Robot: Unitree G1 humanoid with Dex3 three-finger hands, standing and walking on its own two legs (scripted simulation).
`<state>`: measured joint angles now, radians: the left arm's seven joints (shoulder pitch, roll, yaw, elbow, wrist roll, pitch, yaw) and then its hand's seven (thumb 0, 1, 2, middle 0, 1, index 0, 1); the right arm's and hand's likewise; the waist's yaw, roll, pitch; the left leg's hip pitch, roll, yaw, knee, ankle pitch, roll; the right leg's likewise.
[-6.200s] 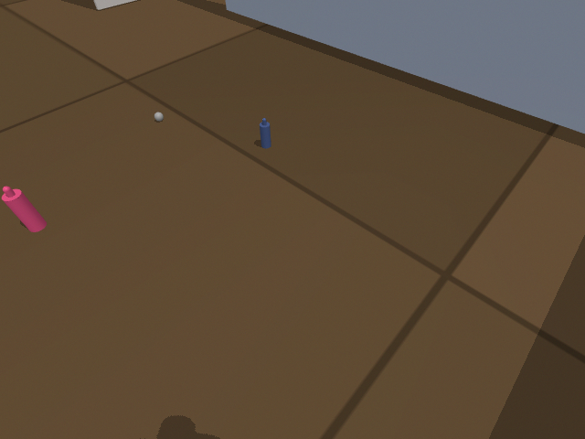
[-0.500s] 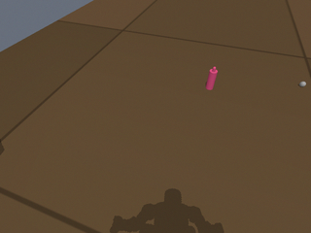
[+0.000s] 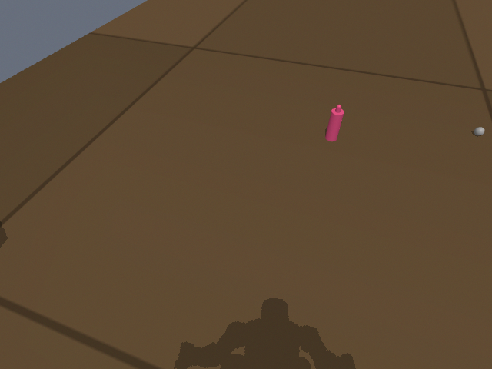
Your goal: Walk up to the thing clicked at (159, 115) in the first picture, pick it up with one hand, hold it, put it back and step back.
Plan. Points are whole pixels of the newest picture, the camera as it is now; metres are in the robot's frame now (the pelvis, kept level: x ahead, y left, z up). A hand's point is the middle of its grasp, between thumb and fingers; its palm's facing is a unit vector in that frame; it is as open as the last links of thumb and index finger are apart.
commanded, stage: stand
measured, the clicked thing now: (479, 131) +1.71 -1.43 -0.76
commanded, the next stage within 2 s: walk up in 0.02 s
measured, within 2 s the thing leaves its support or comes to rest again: neither
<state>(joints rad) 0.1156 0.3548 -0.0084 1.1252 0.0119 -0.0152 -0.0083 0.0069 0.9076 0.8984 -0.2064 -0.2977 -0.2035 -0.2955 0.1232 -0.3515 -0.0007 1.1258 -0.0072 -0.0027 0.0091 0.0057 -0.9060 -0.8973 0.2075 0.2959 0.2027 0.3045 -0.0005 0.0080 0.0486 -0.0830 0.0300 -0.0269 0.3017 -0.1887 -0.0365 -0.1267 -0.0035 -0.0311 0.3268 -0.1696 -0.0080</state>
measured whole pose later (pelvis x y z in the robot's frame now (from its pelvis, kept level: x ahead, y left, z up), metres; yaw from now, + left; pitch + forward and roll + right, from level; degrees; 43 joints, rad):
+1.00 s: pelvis +0.33 +0.00 -0.01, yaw -3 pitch -3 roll +1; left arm 0.24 0.37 0.04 0.88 0.00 -0.09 -0.05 0.00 0.91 0.90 -0.21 -0.30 -0.21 -0.30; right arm 0.28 -0.42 -0.06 0.88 0.01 -0.04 0.06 0.01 -0.91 -0.90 0.21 0.30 0.20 0.30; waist 0.02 0.05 0.08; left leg -0.43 0.04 -0.04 1.07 -0.32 0.03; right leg -0.19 -0.02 -0.06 0.48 -0.24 -0.04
